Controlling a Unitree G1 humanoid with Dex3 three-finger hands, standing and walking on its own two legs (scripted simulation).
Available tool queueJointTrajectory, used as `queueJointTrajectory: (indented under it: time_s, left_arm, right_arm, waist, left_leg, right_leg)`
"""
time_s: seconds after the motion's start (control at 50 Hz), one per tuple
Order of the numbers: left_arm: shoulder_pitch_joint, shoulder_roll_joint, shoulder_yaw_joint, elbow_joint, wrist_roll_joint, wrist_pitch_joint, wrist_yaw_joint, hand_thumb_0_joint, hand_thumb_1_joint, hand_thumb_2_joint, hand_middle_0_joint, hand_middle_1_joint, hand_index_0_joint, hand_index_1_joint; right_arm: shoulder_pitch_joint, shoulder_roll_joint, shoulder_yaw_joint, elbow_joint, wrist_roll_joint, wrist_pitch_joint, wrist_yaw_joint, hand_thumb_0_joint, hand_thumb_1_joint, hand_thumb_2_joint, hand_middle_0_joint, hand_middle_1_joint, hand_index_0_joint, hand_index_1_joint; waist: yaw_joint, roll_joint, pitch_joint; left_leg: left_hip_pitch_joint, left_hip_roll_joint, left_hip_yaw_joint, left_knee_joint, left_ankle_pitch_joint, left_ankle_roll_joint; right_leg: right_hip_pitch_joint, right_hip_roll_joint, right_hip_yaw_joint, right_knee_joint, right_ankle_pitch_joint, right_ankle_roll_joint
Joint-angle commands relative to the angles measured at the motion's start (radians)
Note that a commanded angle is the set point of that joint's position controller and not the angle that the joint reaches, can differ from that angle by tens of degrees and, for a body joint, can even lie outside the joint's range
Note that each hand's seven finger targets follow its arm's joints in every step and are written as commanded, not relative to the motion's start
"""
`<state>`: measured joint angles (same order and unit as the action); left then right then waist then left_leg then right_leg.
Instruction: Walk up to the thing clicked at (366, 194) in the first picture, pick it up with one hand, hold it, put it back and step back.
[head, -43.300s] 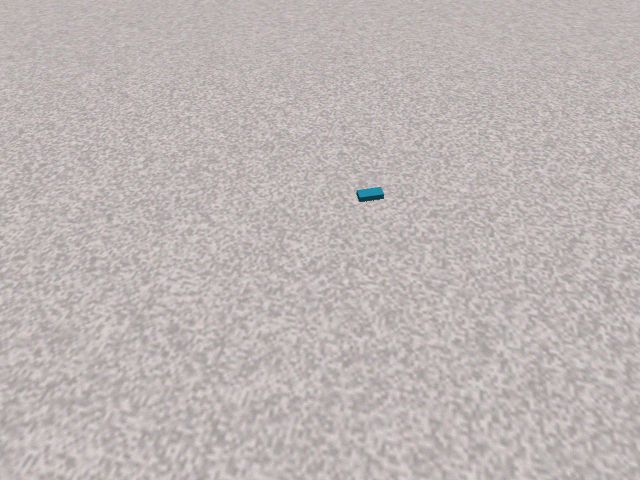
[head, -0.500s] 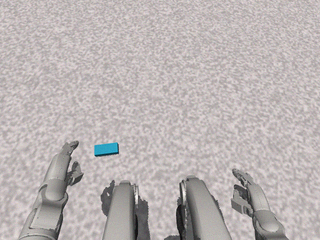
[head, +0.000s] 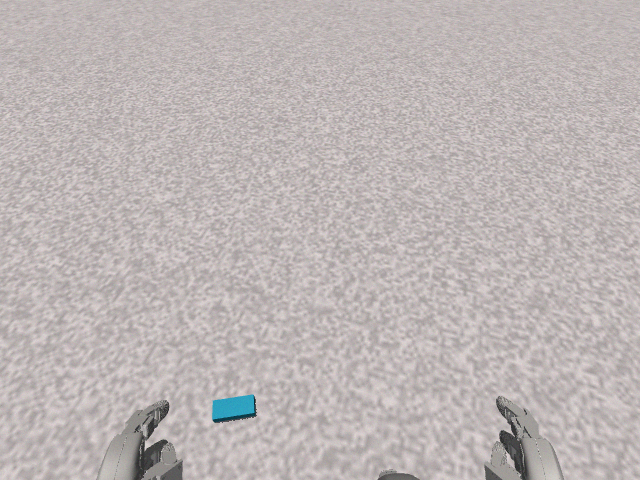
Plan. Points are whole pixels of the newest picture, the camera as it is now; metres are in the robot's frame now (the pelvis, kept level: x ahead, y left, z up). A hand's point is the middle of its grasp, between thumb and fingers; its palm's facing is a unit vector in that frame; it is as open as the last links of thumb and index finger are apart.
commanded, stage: home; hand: left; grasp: from above
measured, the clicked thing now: (234, 408) +0.45 +0.23 -0.70
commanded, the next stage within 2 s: none
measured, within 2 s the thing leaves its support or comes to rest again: neither
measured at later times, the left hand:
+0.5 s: hand out of the picture +0.16 +0.18 -0.04, palm faces +0.05 -0.98 -0.19, open 7.4 cm
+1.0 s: hand (172, 478) +0.17 +0.18 -0.04, palm faces +0.05 -0.98 -0.19, open 7.4 cm
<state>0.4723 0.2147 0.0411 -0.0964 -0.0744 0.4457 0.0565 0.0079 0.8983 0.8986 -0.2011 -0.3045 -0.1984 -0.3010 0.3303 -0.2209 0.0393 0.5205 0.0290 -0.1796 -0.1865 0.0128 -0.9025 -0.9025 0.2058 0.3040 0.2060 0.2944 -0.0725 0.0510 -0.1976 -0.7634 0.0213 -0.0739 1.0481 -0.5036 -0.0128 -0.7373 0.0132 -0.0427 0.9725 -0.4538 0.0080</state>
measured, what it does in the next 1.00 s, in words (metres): stands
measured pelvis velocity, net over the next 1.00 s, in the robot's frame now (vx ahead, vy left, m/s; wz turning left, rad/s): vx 0.00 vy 0.00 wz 0.00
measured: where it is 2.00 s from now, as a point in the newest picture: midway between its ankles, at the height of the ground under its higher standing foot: outside the picture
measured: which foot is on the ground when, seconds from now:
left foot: down 0.00-1.00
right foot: down 0.00-1.00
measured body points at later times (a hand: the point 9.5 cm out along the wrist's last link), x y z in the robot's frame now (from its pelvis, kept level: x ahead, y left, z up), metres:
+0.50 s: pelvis +0.00 +0.00 +0.01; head +0.02 +0.01 +0.46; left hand +0.16 +0.23 -0.02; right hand +0.17 -0.24 -0.05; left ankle +0.01 +0.12 -0.67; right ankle +0.01 -0.13 -0.67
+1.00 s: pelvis +0.00 +0.00 +0.01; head +0.02 +0.01 +0.46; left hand +0.16 +0.23 -0.02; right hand +0.16 -0.24 -0.05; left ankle +0.01 +0.12 -0.67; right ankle +0.01 -0.13 -0.67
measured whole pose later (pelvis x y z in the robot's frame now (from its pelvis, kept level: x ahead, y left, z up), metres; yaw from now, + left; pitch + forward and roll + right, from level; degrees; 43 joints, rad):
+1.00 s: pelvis +0.00 +0.00 +0.01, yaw +0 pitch +10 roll -3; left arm 0.49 0.22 0.03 -0.11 -0.06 0.46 0.01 0.01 0.90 0.90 -0.20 -0.30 -0.20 -0.30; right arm 0.30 -0.22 0.04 0.54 0.00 -0.25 -0.19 0.01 -0.90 -0.90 0.21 0.30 0.21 0.29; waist -0.04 0.04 -0.17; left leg -0.68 0.02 -0.07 1.01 -0.50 -0.01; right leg -0.65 0.01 -0.04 0.94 -0.45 0.01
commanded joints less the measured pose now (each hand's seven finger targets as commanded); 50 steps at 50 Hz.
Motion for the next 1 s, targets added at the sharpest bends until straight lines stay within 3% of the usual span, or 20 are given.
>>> queueJointTrajectory:
  time_s: [0.0, 0.14, 0.16, 0.2, 0.38, 0.48, 0.52, 0.66, 0.78, 0.98]
  left_arm:
    - [0.019, 0.095, 0.050, -0.217, 0.010, -0.034, -0.006, 0.000, 0.900, 0.900, -0.200, -0.302, -0.200, -0.301]
    - [-0.012, 0.095, 0.039, -0.206, 0.016, -0.040, -0.036, 0.000, 0.900, 0.900, -0.200, -0.301, -0.200, -0.300]
    - [-0.006, 0.101, 0.052, -0.191, 0.019, -0.041, -0.037, 0.000, 0.900, 0.900, -0.200, -0.301, -0.200, -0.300]
    - [-0.017, 0.108, 0.053, -0.213, 0.022, -0.044, -0.039, 0.000, 0.900, 0.900, -0.200, -0.300, -0.200, -0.300]
    - [-0.005, 0.111, 0.050, -0.219, 0.033, -0.044, -0.033, 0.000, 0.900, 0.900, -0.200, -0.300, -0.200, -0.300]
    - [0.013, 0.105, 0.048, -0.226, 0.028, -0.044, -0.032, 0.000, 0.900, 0.900, -0.200, -0.300, -0.200, -0.300]
    - [0.005, 0.106, 0.043, -0.217, 0.025, -0.045, -0.033, 0.000, 0.900, 0.900, -0.200, -0.301, -0.200, -0.300]
    - [-0.004, 0.110, 0.055, -0.215, 0.024, -0.042, -0.029, 0.000, 0.900, 0.900, -0.200, -0.300, -0.200, -0.300]
    - [0.003, 0.113, 0.049, -0.218, 0.025, -0.046, -0.033, 0.000, 0.900, 0.900, -0.200, -0.301, -0.200, -0.300]
    - [-0.005, 0.113, 0.051, -0.219, 0.028, -0.038, -0.034, 0.000, 0.900, 0.900, -0.200, -0.301, -0.200, -0.300]
  right_arm:
    - [-0.077, -0.103, -0.047, -0.157, -0.009, -0.077, -0.012, 0.000, -0.902, -0.899, 0.199, 0.299, 0.199, 0.299]
    - [-0.092, -0.115, -0.055, -0.150, -0.020, -0.112, -0.013, 0.000, -0.901, -0.899, 0.200, 0.299, 0.200, 0.299]
    - [-0.094, -0.118, -0.055, -0.149, -0.021, -0.116, -0.013, 0.000, -0.901, -0.899, 0.200, 0.299, 0.200, 0.299]
    - [-0.093, -0.119, -0.059, -0.150, -0.022, -0.123, -0.012, 0.000, -0.901, -0.899, 0.200, 0.299, 0.200, 0.299]
    - [-0.115, -0.117, -0.049, -0.144, -0.024, -0.130, -0.008, 0.000, -0.901, -0.900, 0.200, 0.299, 0.200, 0.299]
    - [-0.108, -0.119, -0.053, -0.143, -0.025, -0.130, -0.007, 0.000, -0.901, -0.899, 0.200, 0.299, 0.200, 0.299]
    - [-0.107, -0.121, -0.054, -0.141, -0.025, -0.129, -0.007, 0.000, -0.901, -0.899, 0.200, 0.299, 0.200, 0.299]
    - [-0.112, -0.117, -0.051, -0.144, -0.022, -0.134, -0.012, 0.000, -0.901, -0.899, 0.200, 0.299, 0.200, 0.299]
    - [-0.097, -0.123, -0.057, -0.131, -0.023, -0.134, -0.012, 0.000, -0.901, -0.899, 0.200, 0.299, 0.200, 0.299]
    - [-0.103, -0.120, -0.057, -0.134, -0.023, -0.136, -0.013, 0.000, -0.901, -0.899, 0.200, 0.299, 0.200, 0.299]
  waist:
    - [0.016, -0.010, -0.049]
    - [0.008, -0.029, -0.005]
    - [0.016, -0.036, 0.002]
    - [0.014, -0.022, -0.036]
    - [0.033, 0.017, -0.015]
    - [0.039, 0.017, -0.048]
    - [0.028, 0.007, -0.045]
    - [0.037, -0.018, -0.020]
    - [0.035, 0.010, -0.061]
    - [0.033, -0.013, -0.032]
  left_leg:
    - [0.132, -0.031, 0.018, -0.197, 0.219, 0.033]
    - [0.149, -0.030, 0.021, -0.210, 0.205, 0.033]
    - [0.145, -0.029, 0.021, -0.212, 0.198, 0.033]
    - [0.164, -0.034, 0.027, -0.202, 0.222, 0.034]
    - [0.165, -0.026, 0.015, -0.233, 0.182, 0.026]
    - [0.171, -0.023, 0.010, -0.225, 0.237, 0.021]
    - [0.166, -0.025, 0.011, -0.222, 0.229, 0.023]
    - [0.144, -0.028, 0.016, -0.227, 0.150, 0.028]
    - [0.176, -0.022, 0.016, -0.214, 0.261, 0.021]
    - [0.155, -0.029, 0.028, -0.208, 0.204, 0.029]
  right_leg:
    - [0.127, 0.020, -0.016, -0.190, 0.174, -0.014]
    - [0.122, 0.016, -0.024, -0.198, 0.154, -0.009]
    - [0.123, 0.015, -0.025, -0.199, 0.147, -0.008]
    - [0.137, 0.010, -0.015, -0.199, 0.174, -0.008]
    - [0.135, 0.017, -0.025, -0.191, 0.132, -0.013]
    - [0.151, 0.020, -0.029, -0.173, 0.168, -0.017]
    - [0.144, 0.019, -0.027, -0.178, 0.168, -0.015]
    - [0.138, 0.014, -0.018, -0.202, 0.111, -0.007]
    - [0.152, 0.017, -0.020, -0.170, 0.190, -0.016]
    - [0.148, 0.010, -0.010, -0.194, 0.162, -0.008]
